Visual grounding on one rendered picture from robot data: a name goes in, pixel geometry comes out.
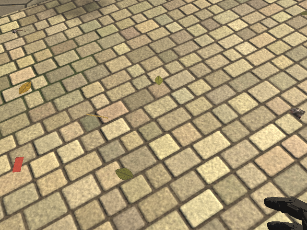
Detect right robot hand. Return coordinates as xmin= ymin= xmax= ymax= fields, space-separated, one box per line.
xmin=264 ymin=196 xmax=307 ymax=230

